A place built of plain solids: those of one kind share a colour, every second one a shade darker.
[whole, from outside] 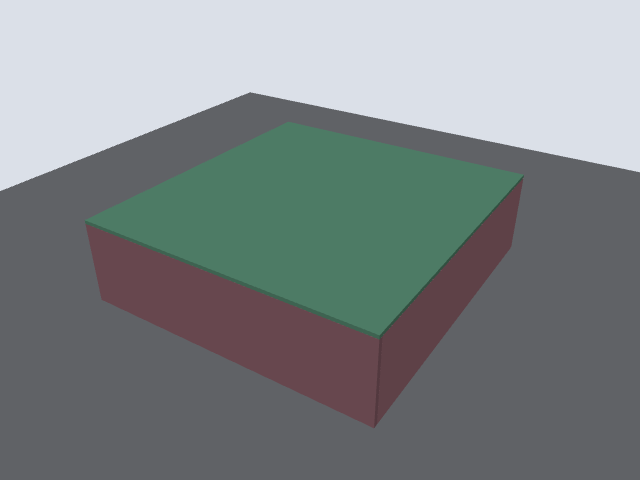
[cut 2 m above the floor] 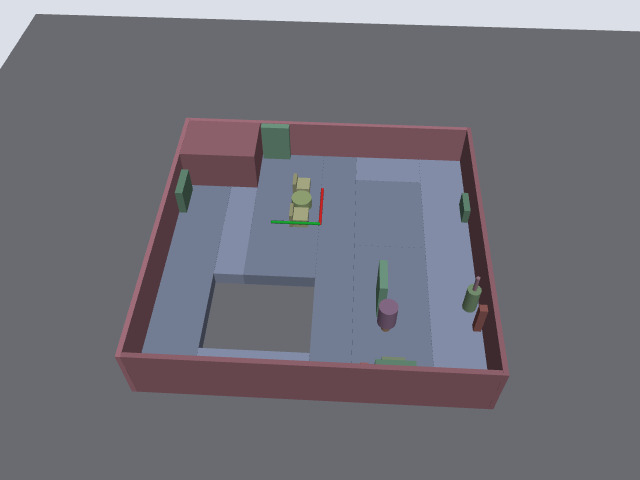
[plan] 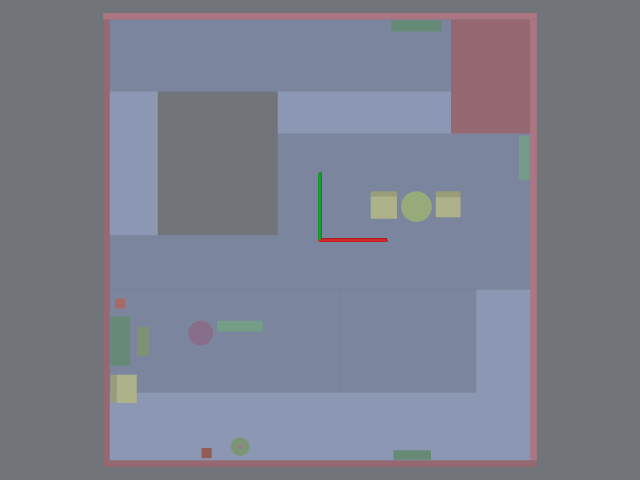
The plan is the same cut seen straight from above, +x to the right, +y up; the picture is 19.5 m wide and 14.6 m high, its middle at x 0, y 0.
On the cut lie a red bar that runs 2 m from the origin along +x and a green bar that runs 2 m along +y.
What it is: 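A home; one open living floor with 2 sunken areas, their rims bare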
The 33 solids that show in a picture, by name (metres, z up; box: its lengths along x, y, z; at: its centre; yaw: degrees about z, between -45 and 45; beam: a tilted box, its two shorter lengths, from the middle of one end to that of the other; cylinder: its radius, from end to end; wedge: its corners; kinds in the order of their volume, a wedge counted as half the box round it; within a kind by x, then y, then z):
{
 "floor_1": {"box": [1.46, 4.37, 0.72], "at": [-5.66, 2.33, 0.31]},
 "floor_2": {"box": [7.02, 3.14, 0.72], "at": [-2.89, -3.08, 0.31]},
 "floor_3": {"box": [10.38, 2.19, 0.72], "at": [-1.2, 5.61, 0.31]},
 "floor_4": {"box": [12.79, 2.05, 0.72], "at": [0.0, -5.67, 0.31]},
 "floor_5": {"box": [12.79, 1.65, 0.72], "at": [0.0, -0.68, 0.31]},
 "floor_6": {"box": [5.27, 1.28, 0.72], "at": [1.35, 3.88, 0.31]},
 "floor_7": {"box": [7.68, 3.09, 0.72], "at": [2.55, 1.69, 0.31]},
 "floor_8": {"box": [4.13, 3.14, 0.72], "at": [2.69, -3.08, 0.31]},
 "floor_9": {"box": [1.64, 3.14, 0.72], "at": [5.57, -3.08, 0.31]},
 "wall_1": {"box": [0.2, 13.41, 3.72], "at": [-6.49, 0.0, 1.81]},
 "wall_2": {"box": [13.19, 0.2, 3.72], "at": [0.0, -6.8, 1.81]},
 "wall_3": {"box": [13.19, 0.2, 3.72], "at": [0.0, 6.8, 1.81]},
 "wall_4": {"box": [2.41, 3.47, 3.72], "at": [5.19, 4.97, 1.81]},
 "wall_5": {"box": [0.2, 13.41, 3.72], "at": [6.49, 0.0, 1.81]},
 "roof_1": {"box": [13.19, 13.81, 0.16], "at": [0.0, 0.0, 3.75]},
 "case_1": {"box": [0.61, 1.5, 1.26], "at": [-6.07, -3.08, 1.29]},
 "case_2": {"box": [1.39, 0.33, 2.23], "at": [-2.44, -2.62, 1.78]},
 "case_3": {"box": [1.14, 0.29, 0.79], "at": [2.81, -6.54, 1.06]},
 "case_4": {"box": [1.54, 0.35, 1.3], "at": [2.94, 6.51, 1.31]},
 "case_5": {"box": [0.32, 1.35, 2.05], "at": [6.21, 2.5, 1.69]},
 "chair_1": {"box": [0.19, 0.86, 0.74], "at": [-6.28, -4.53, 1.03]},
 "chair_2": {"box": [0.61, 0.86, 0.5], "at": [-5.88, -4.53, 0.92]},
 "chair_3": {"box": [0.8, 0.68, 0.48], "at": [1.95, 0.98, 0.91]},
 "chair_4": {"box": [0.8, 0.16, 0.74], "at": [1.95, 1.4, 1.04]},
 "chair_5": {"box": [0.75, 0.61, 0.49], "at": [3.9, 0.99, 0.91]},
 "chair_6": {"box": [0.75, 0.18, 0.76], "at": [3.9, 1.39, 1.05]},
 "bush_1": {"cylinder": 0.38, "from": [-3.63, -2.83, 1.15], "to": [-3.63, -2.83, 2.18]},
 "table_1": {"cylinder": 0.47, "from": [2.93, 1.02, 0.67], "to": [2.93, 1.02, 1.18]},
 "stove_1": {"cylinder": 0.28, "from": [-2.43, -6.29, 0.67], "to": [-2.43, -6.29, 1.88]},
 "totem_1": {"box": [0.31, 0.31, 1.25], "at": [-6.08, -1.93, 1.29]},
 "totem_2": {"box": [0.31, 0.31, 1.45], "at": [-3.45, -6.49, 1.39]},
 "bench_1": {"box": [0.36, 0.88, 0.48], "at": [-5.39, -3.08, 0.91]},
 "flue_1": {"cylinder": 0.08, "from": [-2.43, -6.29, 1.88], "to": [-2.43, -6.29, 3.67]}
}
